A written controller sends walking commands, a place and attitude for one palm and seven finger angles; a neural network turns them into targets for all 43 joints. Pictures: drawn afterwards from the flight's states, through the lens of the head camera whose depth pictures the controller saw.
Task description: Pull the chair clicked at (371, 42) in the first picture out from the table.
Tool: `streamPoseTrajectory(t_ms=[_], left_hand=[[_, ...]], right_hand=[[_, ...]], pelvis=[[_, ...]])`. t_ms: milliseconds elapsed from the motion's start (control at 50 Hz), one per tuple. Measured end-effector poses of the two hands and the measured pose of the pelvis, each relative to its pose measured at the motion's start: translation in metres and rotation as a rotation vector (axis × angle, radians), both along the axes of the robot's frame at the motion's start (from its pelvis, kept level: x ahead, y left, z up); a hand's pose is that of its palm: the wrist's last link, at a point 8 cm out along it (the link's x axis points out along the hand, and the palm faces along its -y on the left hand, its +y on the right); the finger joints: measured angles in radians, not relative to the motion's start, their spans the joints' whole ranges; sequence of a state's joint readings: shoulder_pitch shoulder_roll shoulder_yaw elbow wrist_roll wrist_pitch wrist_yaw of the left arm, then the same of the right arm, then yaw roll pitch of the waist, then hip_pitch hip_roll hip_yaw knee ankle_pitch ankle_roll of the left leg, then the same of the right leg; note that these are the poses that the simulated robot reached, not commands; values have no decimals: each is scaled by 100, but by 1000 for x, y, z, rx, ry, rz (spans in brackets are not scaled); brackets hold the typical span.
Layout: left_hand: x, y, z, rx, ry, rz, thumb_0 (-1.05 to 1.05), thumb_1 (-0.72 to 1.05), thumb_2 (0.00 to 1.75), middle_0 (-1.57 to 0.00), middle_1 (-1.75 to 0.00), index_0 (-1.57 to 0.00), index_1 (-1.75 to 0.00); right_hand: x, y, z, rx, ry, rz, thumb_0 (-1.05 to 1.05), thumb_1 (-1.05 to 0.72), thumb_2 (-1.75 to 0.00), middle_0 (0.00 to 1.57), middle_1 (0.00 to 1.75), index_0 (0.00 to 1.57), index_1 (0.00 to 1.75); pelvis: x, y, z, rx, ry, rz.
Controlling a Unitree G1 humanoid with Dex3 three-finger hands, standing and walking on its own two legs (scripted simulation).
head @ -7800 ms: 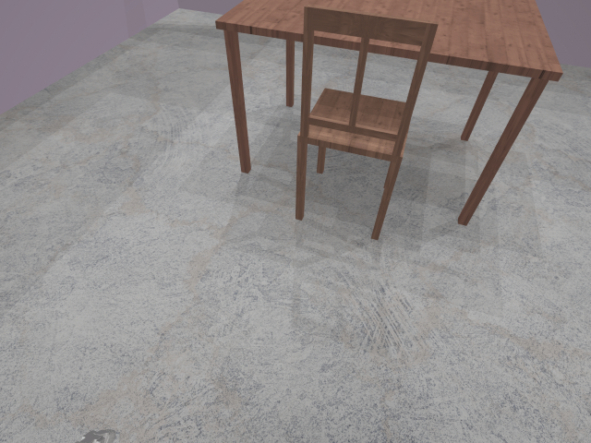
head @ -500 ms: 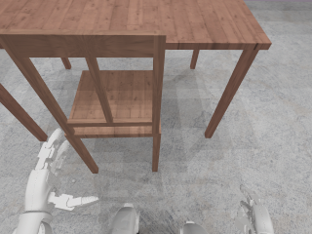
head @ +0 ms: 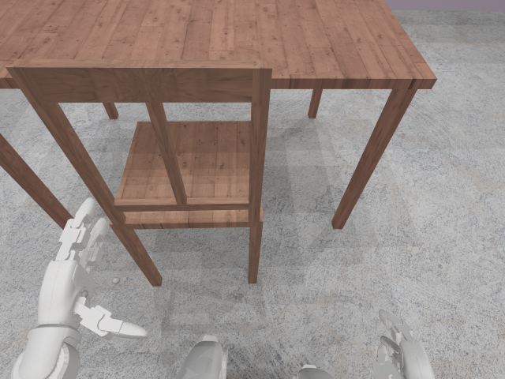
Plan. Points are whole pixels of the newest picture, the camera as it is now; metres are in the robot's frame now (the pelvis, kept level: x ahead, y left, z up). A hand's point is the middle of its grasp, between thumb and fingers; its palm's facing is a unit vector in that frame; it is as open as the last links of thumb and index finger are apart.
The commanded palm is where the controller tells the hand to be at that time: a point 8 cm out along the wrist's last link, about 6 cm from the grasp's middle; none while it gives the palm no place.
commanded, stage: raise the hand toward the chair's back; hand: left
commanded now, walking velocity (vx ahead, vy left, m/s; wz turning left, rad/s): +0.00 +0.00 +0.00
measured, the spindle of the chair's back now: (170, 159) +0.50 +0.20 +0.01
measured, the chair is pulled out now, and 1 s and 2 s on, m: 0.00 0.00 0.00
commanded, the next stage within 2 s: aim the fingers beside a spindle in 0.46 s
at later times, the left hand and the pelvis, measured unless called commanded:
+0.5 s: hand (127, 277) +0.25 +0.20 +0.05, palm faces +0.10 -0.99 -0.05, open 16.9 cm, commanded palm +0.22 +0.25 +0.05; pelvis +0.00 -0.01 +0.00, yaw +0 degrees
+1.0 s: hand (144, 261) +0.28 +0.18 +0.04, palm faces +0.09 -1.00 -0.04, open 16.9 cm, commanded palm +0.26 +0.23 +0.03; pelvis +0.01 -0.01 -0.01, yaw +0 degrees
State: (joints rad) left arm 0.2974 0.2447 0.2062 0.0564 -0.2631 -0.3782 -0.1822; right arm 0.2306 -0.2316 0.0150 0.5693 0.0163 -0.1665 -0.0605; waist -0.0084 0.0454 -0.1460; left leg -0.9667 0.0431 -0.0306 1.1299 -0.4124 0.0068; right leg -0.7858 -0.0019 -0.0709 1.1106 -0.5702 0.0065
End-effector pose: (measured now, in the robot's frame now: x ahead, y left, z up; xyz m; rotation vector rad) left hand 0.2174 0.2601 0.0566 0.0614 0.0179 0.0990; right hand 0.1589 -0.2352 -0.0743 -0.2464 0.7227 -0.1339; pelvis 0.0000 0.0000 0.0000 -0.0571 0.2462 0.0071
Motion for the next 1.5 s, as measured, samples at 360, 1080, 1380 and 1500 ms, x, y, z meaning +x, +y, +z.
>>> streamPoseTrajectory(t_ms=[360,1080,1380,1500], left_hand=[[3,-11,-1,-1,0,6,-2,-50,30,-6,-8,-6,-8],[46,-26,-23,-22,-10,-13,-2,-50,30,-6,-8,-6,-8],[73,-33,-35,-31,-17,-15,-2,-50,30,-6,-8,-6,-8],[83,-40,-42,-35,-18,-17,-2,-50,30,-6,-8,-6,-8]], right_hand=[[-1,-17,2,-7,-5,-22,1,-91,-90,20,30,20,30],[-2,-20,-19,-4,67,-21,1,-91,-90,20,30,20,30],[-15,-20,-31,-5,131,-38,1,-91,-90,20,30,20,30],[-18,-20,-37,-5,153,-40,1,-91,-90,20,30,20,30]], pelvis=[[2,-8,2,11,0,-4],[6,-11,-11,15,48,-13],[3,-7,-17,14,73,-21],[2,-7,-21,16,83,-24]])
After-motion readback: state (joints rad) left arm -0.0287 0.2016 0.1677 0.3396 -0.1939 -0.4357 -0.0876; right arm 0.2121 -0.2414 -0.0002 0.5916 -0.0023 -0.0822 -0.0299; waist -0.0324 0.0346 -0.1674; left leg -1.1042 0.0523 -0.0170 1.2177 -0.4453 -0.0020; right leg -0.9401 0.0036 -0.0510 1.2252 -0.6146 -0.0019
